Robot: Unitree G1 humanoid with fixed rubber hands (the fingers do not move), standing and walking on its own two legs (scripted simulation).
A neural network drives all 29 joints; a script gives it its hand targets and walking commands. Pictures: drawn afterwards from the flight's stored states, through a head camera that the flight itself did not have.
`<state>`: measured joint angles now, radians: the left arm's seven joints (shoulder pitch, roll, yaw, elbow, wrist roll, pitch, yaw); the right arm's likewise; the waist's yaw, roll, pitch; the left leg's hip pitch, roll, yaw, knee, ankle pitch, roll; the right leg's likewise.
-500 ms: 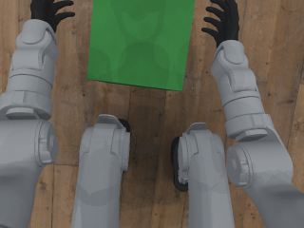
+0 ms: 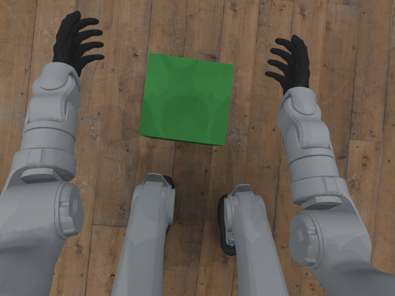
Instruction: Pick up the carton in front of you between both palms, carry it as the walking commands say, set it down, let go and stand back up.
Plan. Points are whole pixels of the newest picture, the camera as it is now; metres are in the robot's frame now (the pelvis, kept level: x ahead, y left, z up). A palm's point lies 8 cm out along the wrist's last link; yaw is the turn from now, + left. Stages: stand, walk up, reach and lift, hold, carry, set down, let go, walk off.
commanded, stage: set down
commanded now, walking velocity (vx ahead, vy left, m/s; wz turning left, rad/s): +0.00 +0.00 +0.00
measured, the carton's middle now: (186, 107) +0.48 +0.07 -0.40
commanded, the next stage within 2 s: let go in 0.32 s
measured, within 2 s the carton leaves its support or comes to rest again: neither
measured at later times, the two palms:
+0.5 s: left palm (1, 40) +0.46 +0.29 +0.02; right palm (350, 75) +0.47 -0.12 +0.03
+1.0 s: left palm out of the picture +0.31 +0.25 +0.15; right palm out of the picture +0.33 -0.21 +0.15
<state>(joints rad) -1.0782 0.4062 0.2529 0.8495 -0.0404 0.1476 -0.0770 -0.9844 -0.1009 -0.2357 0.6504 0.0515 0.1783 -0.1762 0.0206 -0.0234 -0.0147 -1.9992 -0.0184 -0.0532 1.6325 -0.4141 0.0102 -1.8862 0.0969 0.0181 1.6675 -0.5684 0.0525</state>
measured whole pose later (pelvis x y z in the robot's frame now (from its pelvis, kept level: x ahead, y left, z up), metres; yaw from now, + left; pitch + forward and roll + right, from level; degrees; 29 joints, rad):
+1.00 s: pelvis +0.10 +0.00 +0.24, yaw +5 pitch +16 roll +0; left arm 0.01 0.21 0.11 0.53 0.01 -0.02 -0.05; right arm 0.04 -0.17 -0.07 0.50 -0.01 -0.01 0.04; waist -0.01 -0.02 -0.03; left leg -0.64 -0.03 -0.04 0.59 -0.23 0.01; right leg -0.55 0.03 0.07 0.61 -0.34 0.01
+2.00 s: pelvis +0.13 +0.00 +0.25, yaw +4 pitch +0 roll +0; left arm 0.23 0.35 0.05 0.70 0.04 0.02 0.02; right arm 0.15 -0.32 -0.03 0.78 -0.04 0.00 -0.03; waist 0.00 -0.03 0.00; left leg -0.23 -0.03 -0.02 0.51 -0.28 0.01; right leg -0.12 0.02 0.09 0.48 -0.35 0.00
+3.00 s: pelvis +0.10 +0.00 +0.26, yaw +4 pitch -2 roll +0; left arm 0.17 0.38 0.01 0.95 0.02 -0.01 0.02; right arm 0.12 -0.37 -0.01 1.02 -0.02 -0.02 -0.01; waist -0.01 -0.01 0.03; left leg -0.17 -0.02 -0.02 0.39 -0.18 0.01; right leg -0.06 0.02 0.09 0.36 -0.26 0.01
